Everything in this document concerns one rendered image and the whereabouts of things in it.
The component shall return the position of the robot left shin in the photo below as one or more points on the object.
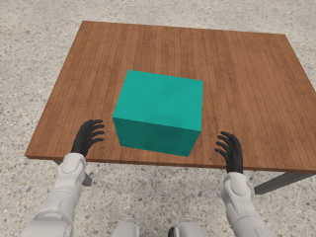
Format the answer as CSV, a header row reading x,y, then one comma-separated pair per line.
x,y
128,220

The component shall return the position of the robot right hand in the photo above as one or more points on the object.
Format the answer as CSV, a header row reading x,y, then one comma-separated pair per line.
x,y
233,155

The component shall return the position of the robot right forearm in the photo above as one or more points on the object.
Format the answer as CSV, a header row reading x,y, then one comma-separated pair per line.
x,y
240,212

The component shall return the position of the carton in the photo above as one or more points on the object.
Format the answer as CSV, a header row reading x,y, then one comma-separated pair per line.
x,y
159,113

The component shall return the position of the table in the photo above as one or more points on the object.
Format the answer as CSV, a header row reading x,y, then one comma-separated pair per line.
x,y
253,86

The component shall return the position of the robot shin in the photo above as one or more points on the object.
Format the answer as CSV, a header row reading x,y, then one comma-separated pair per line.
x,y
184,220
128,220

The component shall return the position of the robot right shin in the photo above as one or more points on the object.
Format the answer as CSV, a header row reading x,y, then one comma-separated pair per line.
x,y
184,220

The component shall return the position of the left robot upper arm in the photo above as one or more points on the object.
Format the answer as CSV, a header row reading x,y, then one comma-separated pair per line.
x,y
49,228

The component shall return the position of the robot left hand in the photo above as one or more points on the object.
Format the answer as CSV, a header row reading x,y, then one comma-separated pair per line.
x,y
83,140

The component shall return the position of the robot left forearm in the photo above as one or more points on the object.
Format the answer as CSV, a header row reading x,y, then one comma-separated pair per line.
x,y
64,195

